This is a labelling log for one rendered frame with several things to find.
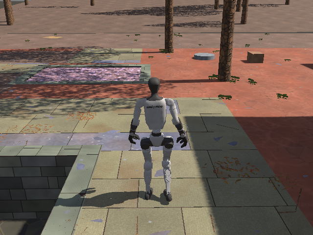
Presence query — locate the robot right forearm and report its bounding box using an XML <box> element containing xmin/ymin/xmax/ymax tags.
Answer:
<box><xmin>175</xmin><ymin>117</ymin><xmax>186</xmax><ymax>138</ymax></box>

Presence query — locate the robot left upper arm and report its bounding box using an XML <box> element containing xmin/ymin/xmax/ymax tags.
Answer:
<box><xmin>132</xmin><ymin>99</ymin><xmax>145</xmax><ymax>126</ymax></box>

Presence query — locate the robot left hand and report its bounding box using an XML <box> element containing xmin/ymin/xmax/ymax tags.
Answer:
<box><xmin>128</xmin><ymin>134</ymin><xmax>140</xmax><ymax>144</ymax></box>

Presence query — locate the robot left shin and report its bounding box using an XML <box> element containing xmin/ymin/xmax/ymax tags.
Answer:
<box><xmin>144</xmin><ymin>162</ymin><xmax>152</xmax><ymax>193</ymax></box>

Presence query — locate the robot right upper arm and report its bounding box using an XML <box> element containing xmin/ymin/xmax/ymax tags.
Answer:
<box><xmin>165</xmin><ymin>98</ymin><xmax>180</xmax><ymax>125</ymax></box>

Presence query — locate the robot left forearm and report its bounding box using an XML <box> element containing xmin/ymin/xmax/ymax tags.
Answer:
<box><xmin>129</xmin><ymin>119</ymin><xmax>137</xmax><ymax>136</ymax></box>

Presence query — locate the right robot foot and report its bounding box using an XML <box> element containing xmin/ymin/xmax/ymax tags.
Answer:
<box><xmin>163</xmin><ymin>189</ymin><xmax>172</xmax><ymax>202</ymax></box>

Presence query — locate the robot right hand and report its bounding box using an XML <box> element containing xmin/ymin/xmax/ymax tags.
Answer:
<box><xmin>177</xmin><ymin>136</ymin><xmax>188</xmax><ymax>148</ymax></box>

